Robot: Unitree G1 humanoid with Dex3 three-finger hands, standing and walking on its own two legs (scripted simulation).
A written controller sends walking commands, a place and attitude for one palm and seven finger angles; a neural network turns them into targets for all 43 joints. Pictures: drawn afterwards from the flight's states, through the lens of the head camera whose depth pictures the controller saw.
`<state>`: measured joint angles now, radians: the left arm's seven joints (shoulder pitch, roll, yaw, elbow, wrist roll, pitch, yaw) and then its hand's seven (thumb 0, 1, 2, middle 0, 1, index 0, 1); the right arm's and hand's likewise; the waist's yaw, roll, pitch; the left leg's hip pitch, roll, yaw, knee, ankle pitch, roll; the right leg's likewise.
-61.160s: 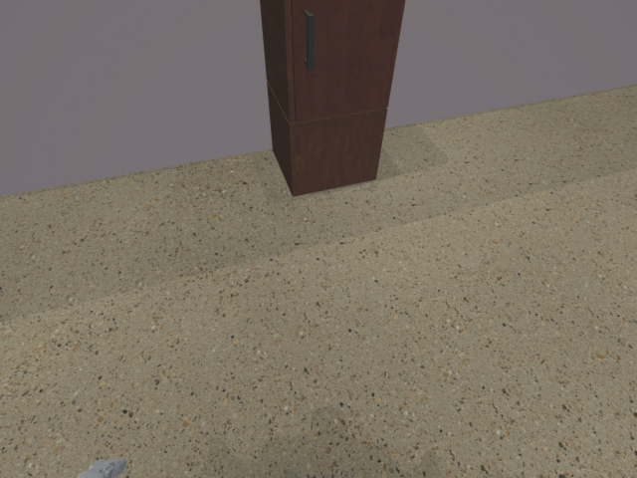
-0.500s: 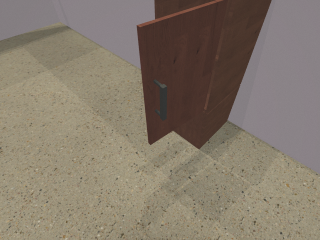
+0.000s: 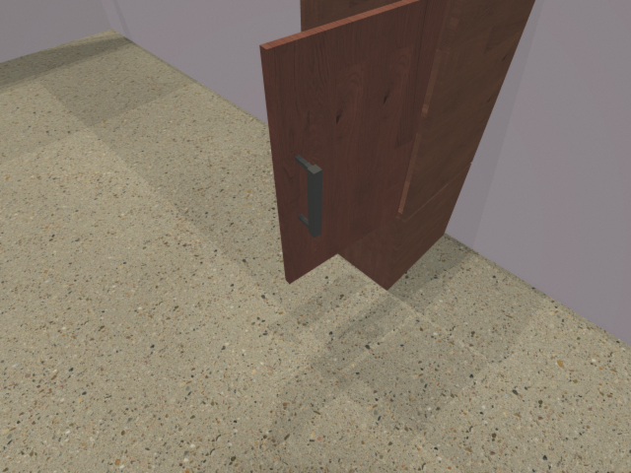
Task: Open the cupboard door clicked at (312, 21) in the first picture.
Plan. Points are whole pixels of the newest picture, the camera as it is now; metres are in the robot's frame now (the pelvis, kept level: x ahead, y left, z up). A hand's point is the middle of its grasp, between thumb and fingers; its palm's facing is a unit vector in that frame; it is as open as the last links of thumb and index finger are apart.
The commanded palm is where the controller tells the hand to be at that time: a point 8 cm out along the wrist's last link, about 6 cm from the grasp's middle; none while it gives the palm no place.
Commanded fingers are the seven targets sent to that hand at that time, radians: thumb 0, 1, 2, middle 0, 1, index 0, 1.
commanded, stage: look to check the result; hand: left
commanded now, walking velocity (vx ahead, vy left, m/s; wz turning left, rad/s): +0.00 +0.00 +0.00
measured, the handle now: (308, 198) +0.61 +0.05 -0.05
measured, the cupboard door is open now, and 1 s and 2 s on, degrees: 83 83 83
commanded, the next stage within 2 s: stand and wait in 0.36 s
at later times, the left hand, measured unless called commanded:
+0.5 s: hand out of the picture +0.06 +0.21 -0.16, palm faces +0.01 -0.96 -0.28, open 7.4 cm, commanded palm none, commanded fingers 0.00 0.90 0.90 -0.20 -0.30 -0.20 -0.30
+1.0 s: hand out of the picture +0.08 +0.21 -0.16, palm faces +0.00 -0.95 -0.30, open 7.4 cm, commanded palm none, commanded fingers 0.00 0.90 0.90 -0.20 -0.30 -0.20 -0.30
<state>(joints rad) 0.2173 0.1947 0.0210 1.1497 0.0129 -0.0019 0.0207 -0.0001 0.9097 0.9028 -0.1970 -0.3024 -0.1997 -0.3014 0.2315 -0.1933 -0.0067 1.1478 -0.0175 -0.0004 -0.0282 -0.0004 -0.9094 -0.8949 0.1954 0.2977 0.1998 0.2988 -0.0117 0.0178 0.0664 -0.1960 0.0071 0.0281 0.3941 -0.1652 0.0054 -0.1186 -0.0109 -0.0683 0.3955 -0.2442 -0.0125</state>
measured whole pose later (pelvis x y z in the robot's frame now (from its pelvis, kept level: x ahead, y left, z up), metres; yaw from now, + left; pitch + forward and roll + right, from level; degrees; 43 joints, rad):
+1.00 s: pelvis +0.03 -0.01 +0.00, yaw +0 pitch -1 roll +0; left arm 0.15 0.27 0.02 1.14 0.01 -0.01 0.02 0.00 0.91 0.90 -0.20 -0.30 -0.20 -0.30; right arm 0.15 -0.26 0.00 1.14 -0.01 0.00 -0.02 0.00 -0.91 -0.89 0.20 0.30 0.20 0.30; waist -0.01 0.01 0.06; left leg -0.13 0.02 0.02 0.33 -0.18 -0.02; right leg -0.04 0.00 -0.08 0.31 -0.25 -0.03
